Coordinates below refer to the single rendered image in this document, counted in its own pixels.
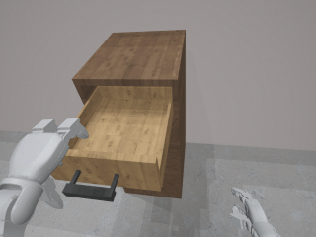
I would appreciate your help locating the handle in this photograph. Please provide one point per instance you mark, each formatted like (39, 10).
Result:
(90, 192)

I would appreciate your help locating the drawer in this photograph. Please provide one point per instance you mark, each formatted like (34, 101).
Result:
(129, 131)

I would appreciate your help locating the robot left hand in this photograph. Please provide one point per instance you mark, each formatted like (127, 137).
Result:
(39, 153)

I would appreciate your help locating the robot right hand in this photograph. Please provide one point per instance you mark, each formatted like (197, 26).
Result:
(244, 217)

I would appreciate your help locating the robot right forearm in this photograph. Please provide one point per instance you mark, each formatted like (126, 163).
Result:
(263, 229)

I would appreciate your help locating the robot left forearm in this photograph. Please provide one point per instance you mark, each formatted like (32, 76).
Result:
(18, 201)

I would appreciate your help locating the cabinet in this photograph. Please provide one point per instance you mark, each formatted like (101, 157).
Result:
(145, 59)

